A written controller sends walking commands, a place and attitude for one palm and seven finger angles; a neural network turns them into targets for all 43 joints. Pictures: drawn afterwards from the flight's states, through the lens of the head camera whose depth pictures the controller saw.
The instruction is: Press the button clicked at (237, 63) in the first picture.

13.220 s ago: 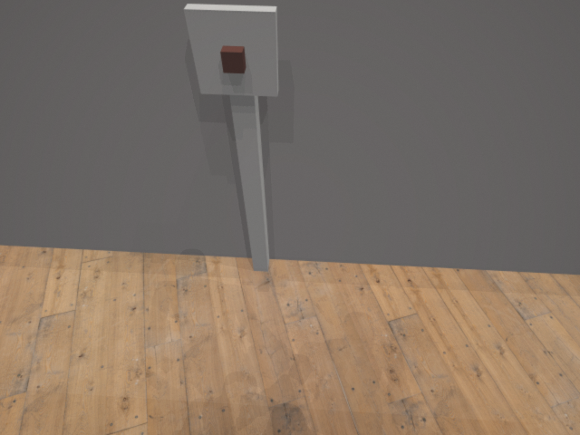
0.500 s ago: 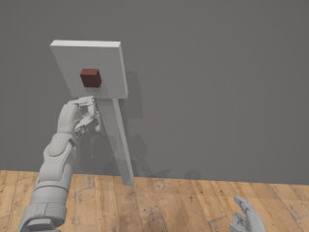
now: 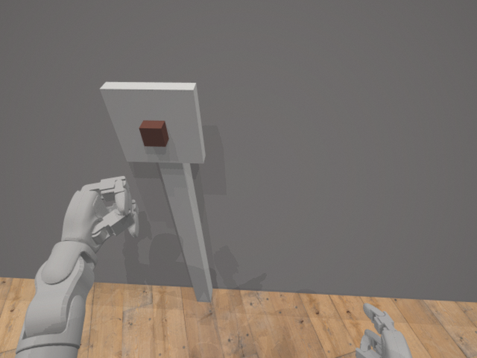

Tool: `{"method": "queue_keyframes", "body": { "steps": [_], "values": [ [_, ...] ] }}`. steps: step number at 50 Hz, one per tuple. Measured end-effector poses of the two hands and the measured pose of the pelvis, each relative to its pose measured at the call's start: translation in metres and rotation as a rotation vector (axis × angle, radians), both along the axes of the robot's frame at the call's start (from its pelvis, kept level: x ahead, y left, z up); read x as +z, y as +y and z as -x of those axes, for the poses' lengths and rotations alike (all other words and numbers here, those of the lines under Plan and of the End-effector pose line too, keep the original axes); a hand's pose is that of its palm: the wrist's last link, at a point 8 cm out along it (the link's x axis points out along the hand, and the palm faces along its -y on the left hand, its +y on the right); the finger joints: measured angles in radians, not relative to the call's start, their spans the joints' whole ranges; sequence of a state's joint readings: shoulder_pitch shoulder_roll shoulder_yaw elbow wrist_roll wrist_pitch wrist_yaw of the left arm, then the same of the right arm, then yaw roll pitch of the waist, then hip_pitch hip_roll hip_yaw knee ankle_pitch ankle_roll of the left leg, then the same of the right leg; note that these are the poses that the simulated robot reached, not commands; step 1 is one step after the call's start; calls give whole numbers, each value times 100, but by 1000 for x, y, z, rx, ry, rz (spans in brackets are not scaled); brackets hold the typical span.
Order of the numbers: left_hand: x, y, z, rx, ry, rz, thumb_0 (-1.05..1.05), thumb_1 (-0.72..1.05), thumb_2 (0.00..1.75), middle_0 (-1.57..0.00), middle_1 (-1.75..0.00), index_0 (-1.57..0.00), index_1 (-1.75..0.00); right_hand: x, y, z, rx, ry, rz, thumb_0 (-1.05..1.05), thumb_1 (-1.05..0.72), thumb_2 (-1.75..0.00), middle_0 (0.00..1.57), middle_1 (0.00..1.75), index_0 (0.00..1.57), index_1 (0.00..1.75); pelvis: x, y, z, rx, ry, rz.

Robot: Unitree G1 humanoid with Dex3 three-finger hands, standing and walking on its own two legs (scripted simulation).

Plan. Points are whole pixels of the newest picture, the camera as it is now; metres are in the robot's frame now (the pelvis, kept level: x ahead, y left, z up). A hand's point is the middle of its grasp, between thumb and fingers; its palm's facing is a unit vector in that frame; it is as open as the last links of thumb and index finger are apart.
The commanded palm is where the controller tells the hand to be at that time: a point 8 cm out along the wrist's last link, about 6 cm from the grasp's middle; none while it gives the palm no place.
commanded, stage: draw the hand back to the body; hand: left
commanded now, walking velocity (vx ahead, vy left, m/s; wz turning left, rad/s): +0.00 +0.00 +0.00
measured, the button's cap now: (155, 132) +0.50 +0.22 +0.14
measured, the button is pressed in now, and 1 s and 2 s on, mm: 0 0 0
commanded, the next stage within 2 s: step back with the hand held close in 1.00 s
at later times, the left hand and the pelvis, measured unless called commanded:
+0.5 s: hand (87, 241) +0.22 +0.23 +0.16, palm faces +0.36 -0.88 -0.30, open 3.1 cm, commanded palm +0.17 +0.27 +0.17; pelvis +0.01 +0.00 +0.01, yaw -1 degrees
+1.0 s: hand (64, 254) +0.20 +0.24 +0.16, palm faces +0.42 -0.83 -0.35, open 3.1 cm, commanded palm +0.15 +0.28 +0.18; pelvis +0.02 +0.00 +0.01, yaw +0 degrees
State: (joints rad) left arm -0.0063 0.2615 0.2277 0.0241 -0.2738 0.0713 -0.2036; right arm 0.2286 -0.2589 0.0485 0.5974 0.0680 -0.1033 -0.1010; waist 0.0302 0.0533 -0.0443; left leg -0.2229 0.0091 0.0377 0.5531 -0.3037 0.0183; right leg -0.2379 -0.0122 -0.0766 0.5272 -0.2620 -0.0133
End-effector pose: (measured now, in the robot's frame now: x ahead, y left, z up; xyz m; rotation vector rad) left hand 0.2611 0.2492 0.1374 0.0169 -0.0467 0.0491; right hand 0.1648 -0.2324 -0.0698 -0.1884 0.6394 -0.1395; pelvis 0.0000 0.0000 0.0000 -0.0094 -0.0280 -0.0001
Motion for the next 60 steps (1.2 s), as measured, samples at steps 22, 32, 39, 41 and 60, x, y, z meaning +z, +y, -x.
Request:
{"method": "queue_keyframes", "body": {
  "steps": [22,32,39,41,60],
  "values": [
    [30,17,72,304,-95,-305,2,89,90,-130,-150,-130,-150,-1,17,-8,74,43,-4,2,-91,-90,21,30,20,30,10,2,-4,-7,-61,-1],
    [34,25,92,330,-82,-362,1,89,90,-130,-150,-130,-150,3,15,-19,60,26,-5,2,-91,-90,21,30,20,30,10,2,-14,-16,-60,3],
    [46,30,108,359,-101,-412,1,89,90,-130,-150,-130,-150,7,18,-31,76,-4,1,2,-91,-90,20,30,20,30,9,4,-18,-12,-57,5],
    [46,31,111,370,-100,-414,1,89,90,-131,-150,-130,-150,8,19,-33,82,-7,1,2,-91,-90,20,30,20,30,9,4,-18,-10,-56,6],
    [51,36,101,366,-138,-426,1,89,90,-131,-150,-130,-150,6,22,-27,74,18,-4,2,-91,-90,21,30,20,30,8,4,-17,-12,-36,11]
  ]
}}
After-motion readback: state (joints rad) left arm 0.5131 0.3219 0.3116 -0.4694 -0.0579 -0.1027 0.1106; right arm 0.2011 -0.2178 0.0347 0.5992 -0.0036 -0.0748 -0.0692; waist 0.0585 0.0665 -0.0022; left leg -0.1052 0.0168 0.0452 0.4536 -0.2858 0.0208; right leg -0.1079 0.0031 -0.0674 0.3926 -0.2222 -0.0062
